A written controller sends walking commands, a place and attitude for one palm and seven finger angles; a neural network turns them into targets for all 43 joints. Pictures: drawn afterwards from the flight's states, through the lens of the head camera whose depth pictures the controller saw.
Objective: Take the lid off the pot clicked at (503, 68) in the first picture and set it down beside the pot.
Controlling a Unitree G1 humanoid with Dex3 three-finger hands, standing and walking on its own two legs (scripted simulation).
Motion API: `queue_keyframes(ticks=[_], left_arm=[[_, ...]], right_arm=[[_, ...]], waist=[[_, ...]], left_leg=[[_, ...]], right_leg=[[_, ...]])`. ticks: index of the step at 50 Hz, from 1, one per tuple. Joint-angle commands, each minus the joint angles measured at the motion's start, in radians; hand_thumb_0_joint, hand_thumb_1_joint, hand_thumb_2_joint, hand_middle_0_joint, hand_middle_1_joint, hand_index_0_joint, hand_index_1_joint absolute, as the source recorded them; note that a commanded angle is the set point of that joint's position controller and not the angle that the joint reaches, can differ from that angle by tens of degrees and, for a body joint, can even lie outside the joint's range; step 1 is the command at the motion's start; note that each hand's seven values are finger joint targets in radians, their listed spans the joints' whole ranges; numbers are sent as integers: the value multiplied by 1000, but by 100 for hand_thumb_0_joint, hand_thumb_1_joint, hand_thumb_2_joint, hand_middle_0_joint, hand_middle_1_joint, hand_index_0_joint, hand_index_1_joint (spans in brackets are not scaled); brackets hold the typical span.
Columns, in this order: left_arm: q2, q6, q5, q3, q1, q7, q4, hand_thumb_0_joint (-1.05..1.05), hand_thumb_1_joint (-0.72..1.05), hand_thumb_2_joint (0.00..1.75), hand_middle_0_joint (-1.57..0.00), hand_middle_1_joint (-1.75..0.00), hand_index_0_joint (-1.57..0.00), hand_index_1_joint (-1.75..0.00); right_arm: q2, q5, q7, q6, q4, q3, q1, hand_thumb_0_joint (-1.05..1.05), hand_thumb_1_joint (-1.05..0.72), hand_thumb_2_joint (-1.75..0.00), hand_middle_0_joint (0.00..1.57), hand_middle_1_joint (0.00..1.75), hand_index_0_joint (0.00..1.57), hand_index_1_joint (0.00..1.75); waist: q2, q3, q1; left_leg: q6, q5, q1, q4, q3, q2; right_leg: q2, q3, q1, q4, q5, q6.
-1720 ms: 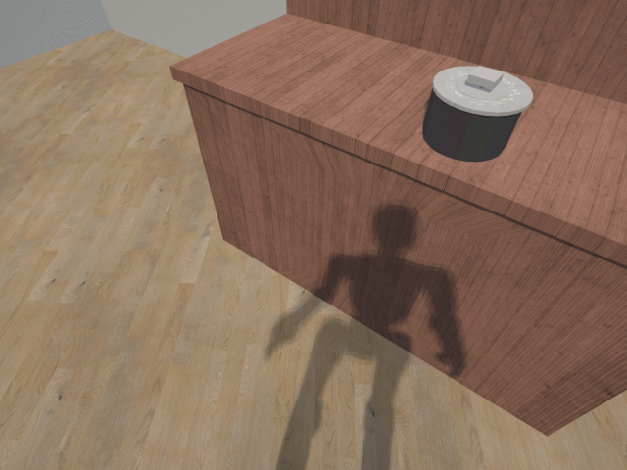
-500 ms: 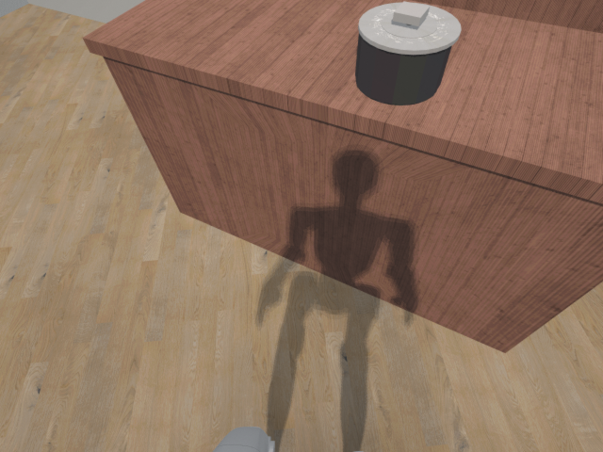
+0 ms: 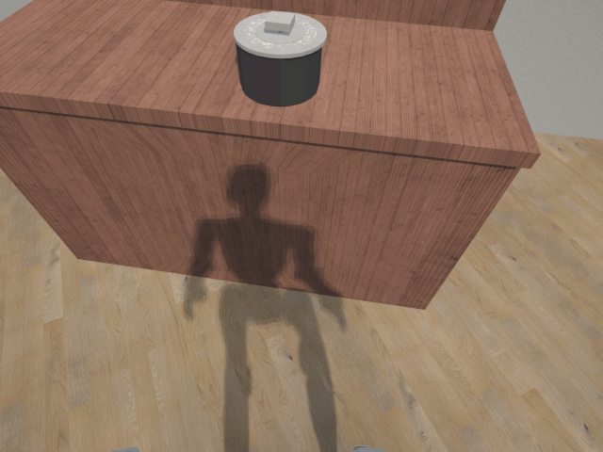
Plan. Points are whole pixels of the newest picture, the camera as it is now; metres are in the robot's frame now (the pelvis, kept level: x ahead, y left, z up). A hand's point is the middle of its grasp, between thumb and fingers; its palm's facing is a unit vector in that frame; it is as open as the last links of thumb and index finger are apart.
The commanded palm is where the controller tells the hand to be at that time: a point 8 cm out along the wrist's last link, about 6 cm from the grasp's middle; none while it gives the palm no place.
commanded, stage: take the last steps up to it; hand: left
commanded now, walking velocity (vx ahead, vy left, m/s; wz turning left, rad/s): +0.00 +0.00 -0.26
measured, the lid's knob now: (280, 21) +0.86 +0.10 +0.14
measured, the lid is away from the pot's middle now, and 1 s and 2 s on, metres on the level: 0.00 0.00 0.00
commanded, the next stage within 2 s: come to a stop and stand still in 1.08 s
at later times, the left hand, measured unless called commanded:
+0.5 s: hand out of the picture +0.12 +0.19 -0.17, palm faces -0.08 -0.98 -0.16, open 7.4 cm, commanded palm none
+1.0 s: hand (235, 359) +0.28 +0.13 -0.16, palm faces +0.00 -0.98 -0.21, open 7.2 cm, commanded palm none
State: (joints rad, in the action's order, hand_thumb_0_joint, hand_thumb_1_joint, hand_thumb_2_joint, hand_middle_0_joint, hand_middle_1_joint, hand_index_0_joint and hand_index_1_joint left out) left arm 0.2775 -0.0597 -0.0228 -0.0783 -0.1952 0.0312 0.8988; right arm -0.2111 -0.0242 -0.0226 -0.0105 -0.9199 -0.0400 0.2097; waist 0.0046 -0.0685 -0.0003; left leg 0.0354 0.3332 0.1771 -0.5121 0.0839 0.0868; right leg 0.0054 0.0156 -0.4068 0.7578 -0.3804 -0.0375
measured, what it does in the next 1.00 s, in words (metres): walks ahead: right foot, then left foot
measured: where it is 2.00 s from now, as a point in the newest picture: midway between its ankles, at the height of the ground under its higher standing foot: (315, 406)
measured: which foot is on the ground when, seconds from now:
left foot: down 0.00-0.06, up 0.08-0.34, down 0.36-0.76, up 0.78-1.00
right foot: up 0.00-0.04, down 0.06-0.36, up 0.38-0.72, down 0.74-1.00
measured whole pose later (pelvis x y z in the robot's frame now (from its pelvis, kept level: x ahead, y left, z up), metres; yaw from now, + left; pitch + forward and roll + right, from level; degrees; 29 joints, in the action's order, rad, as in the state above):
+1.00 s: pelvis +0.24 -0.05 +0.01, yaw -3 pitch +0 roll +0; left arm 0.15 0.07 -0.03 -0.05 -0.29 -0.01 1.04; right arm -0.18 -0.02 0.01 0.01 -1.04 -0.07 0.24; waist -0.03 -0.01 -0.01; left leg 0.02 0.25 0.53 -0.97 0.08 0.12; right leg 0.02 0.18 -0.19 0.38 -0.21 0.05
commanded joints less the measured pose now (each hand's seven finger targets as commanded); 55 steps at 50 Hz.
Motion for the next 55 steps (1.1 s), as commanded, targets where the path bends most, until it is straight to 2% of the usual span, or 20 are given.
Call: queue_keyframes(ticks=[1, 2, 3, 6, 9, 16, 17, 18, 19, 20, 22, 26, 32, 35, 36, 38, 39, 41, 45, 55], left_arm=[[74, 47, 3, -10, -78, -9, -37, 0, 90, 90, -20, -30, -20, -30], [171, 61, -6, -29, -123, -24, -20, 0, 90, 90, -20, -30, -20, -30], [219, 62, 5, -35, -195, -33, -4, 0, 90, 90, -20, -30, -20, -30], [144, 56, 1, -26, -78, -46, -16, 0, 90, 90, -20, -30, -20, -30], [118, 77, -6, -13, -40, -43, -10, 0, 90, 90, -20, -30, -20, -30], [86, 76, 5, -14, -56, -33, 44, 0, 90, 90, -20, -30, -20, -30], [44, 70, 7, -5, -51, -28, 39, 0, 90, 90, -20, -30, -20, -30], [-30, 68, 13, 6, -44, -19, 18, 0, 90, 90, -20, -30, -20, -30], [-24, 79, 5, 9, 13, -16, -29, 0, 90, 90, -20, -30, -20, -30], [-9, 84, -8, 1, 56, -16, -25, 0, 90, 90, -20, -30, -20, -30], [-16, 91, -10, -2, 33, -1, 9, 0, 90, 90, -20, -30, -20, -30], [-57, 81, -1, 14, -17, 3, 44, 0, 90, 90, -20, -30, -20, -30], [-85, 91, -1, 19, 78, 1, 16, 0, 90, 90, -20, -30, -20, -30], [-63, 100, -4, 2, -51, -3, 61, 0, 90, 90, -20, -30, -20, -30], [-22, 109, -8, -11, -183, -9, 104, 0, 90, 90, -20, -30, -20, -30], [157, 127, 4, -45, -424, -30, 161, 0, 90, 90, -20, -30, -20, -30], [141, 124, 11, -41, -371, -37, 155, 0, 90, 90, -20, -30, -20, -30], [18, 127, 9, -9, -191, -46, 115, 0, 90, 90, -20, -30, -20, -30], [-41, 142, -3, 9, -145, -53, 102, 0, 90, 90, -20, -30, -20, -30], [40, 133, -3, 7, -213, -50, 158, 0, 90, 90, -20, -30, -20, -30]], right_arm=[[-194, 5, -5, 15, 30, -49, 59, 0, -90, -90, 20, 30, 20, 30], [-128, 13, 0, 15, 43, -32, 79, 0, -90, -90, 20, 30, 20, 30], [-99, 14, -6, 11, 69, -18, 21, 0, -90, -90, 20, 30, 20, 30], [-121, -2, 5, 9, 27, -25, 16, 0, -90, -90, 20, 30, 20, 30], [-75, -3, 26, 18, -17, -19, 79, 0, -90, -90, 20, 30, 20, 30], [-33, -1, 24, 48, -91, -11, 251, 0, -90, -90, 20, 30, 20, 30], [-68, -3, 15, 55, -112, -17, 317, 0, -90, -90, 20, 30, 20, 30], [-148, -17, 5, 61, -127, -36, 397, 0, -90, -90, 20, 30, 20, 30], [-200, -12, -3, 60, -116, -45, 423, 0, -90, -90, 20, 30, 20, 30], [-169, -11, -4, 61, -118, -37, 384, 0, -90, -90, 20, 30, 20, 30], [-92, -3, -8, 77, -104, -13, 287, 0, -90, -90, 20, 30, 20, 30], [-61, 7, -11, 99, -142, -6, 285, 0, -90, -90, 20, 30, 20, 30], [-60, -1, -4, 89, -191, -15, 328, 0, -90, -90, 20, 30, 20, 30], [-58, 1, -4, 81, -195, -17, 285, 0, -90, -90, 20, 30, 20, 30], [-43, 8, -1, 83, -195, -16, 274, 0, -90, -90, 20, 30, 20, 30], [13, 19, 11, 87, -131, -3, 254, 0, -90, -90, 20, 30, 20, 30], [-10, 15, 11, 75, -126, -16, 217, 0, -90, -90, 20, 30, 20, 30], [10, 4, 16, 67, -129, -21, 145, 0, -90, -90, 20, 30, 20, 30], [50, -5, 25, 31, -144, -16, 195, 0, -90, -90, 20, 30, 20, 30], [10, 3, 47, 45, -30, -5, -38, 0, -90, -90, 20, 30, 20, 30]], waist=[[-103, 96, 20], [137, 147, 30], [224, 180, 76], [156, 78, 36], [121, 61, -2], [89, 19, -51], [-49, 6, -75], [-312, -8, -102], [-327, -67, -104], [-258, -86, -99], [-104, -94, -44], [-106, -31, -15], [-128, -66, -47], [-78, -23, 20], [-15, 36, 80], [292, 180, 129], [232, 153, 108], [82, 8, 42], [77, 23, -25], [110, 13, 31]], left_leg=[[-75, -404, 95, -93, -39, 131], [-10, -91, 302, -303, 49, 32], [3, 301, 365, -448, -13, -15], [-18, 161, 420, -596, -95, 20], [-12, 101, 285, -412, -29, 10], [-27, -7, -67, 10, 52, -53], [-49, 109, -138, 108, -50, -5], [-133, 358, -178, 305, -382, 211], [-227, 510, -121, 435, -614, 350], [-255, 508, -62, 453, -610, 347], [-219, 267, -28, 424, -407, 259], [-208, -155, -90, 369, -150, 170], [-216, -208, -52, 321, -93, 182], [-173, -183, 41, 166, -46, 131], [-143, -200, 110, -16, -3, 82], [-77, 267, 466, -614, 23, -82], [-86, 218, 484, -747, -68, -41], [-75, 18, 467, -752, -95, 41], [-28, -71, 342, -574, -47, 53], [-27, -102, 241, -149, 20, -12]], right_leg=[[13, 18, 303, -319, 248, 31], [237, -275, 473, -372, 466, 115], [393, -420, 440, -421, 535, 231], [297, -405, 288, -519, -55, 261], [236, -263, 194, -523, -24, 233], [157, -183, -2, -450, -209, 179], [93, -133, -89, -303, -212, 147], [-27, 2, -233, 3, -169, 95], [-25, 30, -340, 187, -179, 81], [26, -27, -356, 328, -119, 89], [77, -33, -334, 379, 30, 73], [99, 29, -236, 212, 119, 38], [76, 105, -82, -74, 114, 40], [29, 144, 182, -205, 191, 55], [46, 100, 367, -246, 170, 77], [472, -549, 630, -525, 27, 245], [480, -566, 522, -568, -77, 251], [399, -341, 263, -590, -69, 218], [308, -55, 144, -586, 263, 191], [304, -6, 270, -505, 461, 179]])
